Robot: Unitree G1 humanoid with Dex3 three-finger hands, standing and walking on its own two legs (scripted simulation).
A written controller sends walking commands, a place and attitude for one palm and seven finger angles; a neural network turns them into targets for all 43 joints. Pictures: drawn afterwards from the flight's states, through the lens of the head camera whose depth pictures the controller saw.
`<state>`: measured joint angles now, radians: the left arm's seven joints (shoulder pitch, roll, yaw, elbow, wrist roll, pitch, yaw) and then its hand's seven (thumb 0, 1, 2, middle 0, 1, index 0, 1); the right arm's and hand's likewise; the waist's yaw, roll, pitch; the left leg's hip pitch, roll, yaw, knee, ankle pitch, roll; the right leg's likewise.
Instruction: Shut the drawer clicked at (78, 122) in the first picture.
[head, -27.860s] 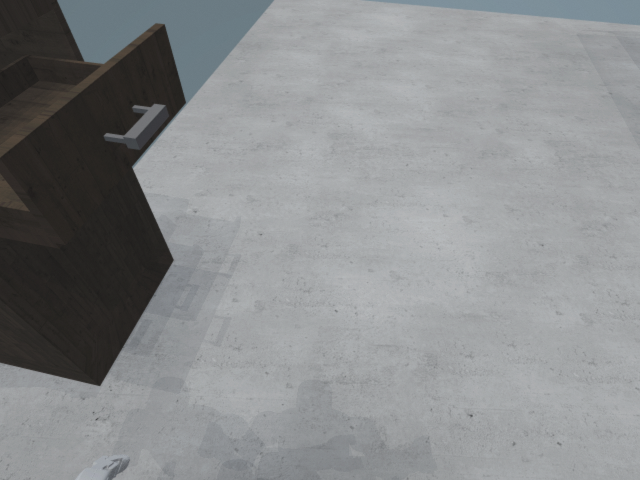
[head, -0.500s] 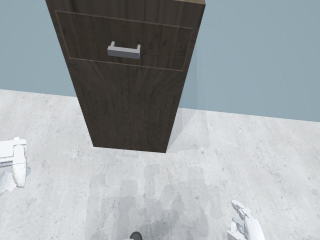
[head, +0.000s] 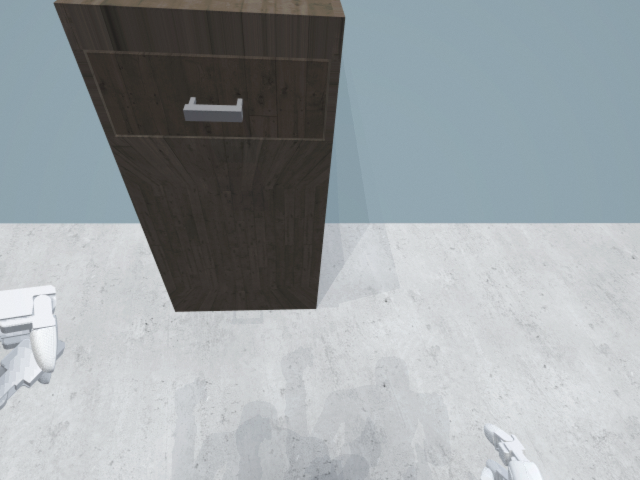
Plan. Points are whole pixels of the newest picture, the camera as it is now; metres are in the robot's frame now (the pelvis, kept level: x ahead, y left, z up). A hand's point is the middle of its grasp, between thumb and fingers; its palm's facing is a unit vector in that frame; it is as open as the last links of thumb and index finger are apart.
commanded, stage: stop stepping back and stand still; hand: left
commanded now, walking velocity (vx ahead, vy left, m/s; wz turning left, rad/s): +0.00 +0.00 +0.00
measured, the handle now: (215, 107) +0.79 +0.24 +0.06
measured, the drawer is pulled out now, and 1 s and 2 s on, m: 0.00 0.00 0.00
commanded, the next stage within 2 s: let the arm hang, fingers relaxed in 0.30 s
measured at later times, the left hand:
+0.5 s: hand (96, 402) +0.20 +0.25 +0.04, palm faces +0.19 -0.86 -0.47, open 3.2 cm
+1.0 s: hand out of the picture -0.13 +0.16 -0.16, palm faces +0.08 -0.97 -0.22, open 5.5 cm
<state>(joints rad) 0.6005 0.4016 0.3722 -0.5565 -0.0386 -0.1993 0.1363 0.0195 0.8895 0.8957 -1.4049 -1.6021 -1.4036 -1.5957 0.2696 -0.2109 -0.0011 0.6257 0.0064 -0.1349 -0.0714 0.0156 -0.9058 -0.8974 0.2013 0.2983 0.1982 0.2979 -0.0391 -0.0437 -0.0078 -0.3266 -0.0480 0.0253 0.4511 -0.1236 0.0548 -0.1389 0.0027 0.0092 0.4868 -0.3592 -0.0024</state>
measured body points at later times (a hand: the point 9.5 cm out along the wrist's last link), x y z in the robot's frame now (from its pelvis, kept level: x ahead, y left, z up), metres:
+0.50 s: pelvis -0.01 +0.00 -0.01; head -0.01 -0.01 +0.44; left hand +0.18 +0.29 +0.07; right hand +0.18 -0.23 -0.11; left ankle +0.07 +0.09 -0.74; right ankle -0.05 -0.12 -0.74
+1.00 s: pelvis +0.00 -0.02 +0.00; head +0.02 -0.02 +0.45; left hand -0.13 +0.21 -0.14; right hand -0.02 -0.24 -0.16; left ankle +0.07 +0.09 -0.74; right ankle -0.05 -0.12 -0.74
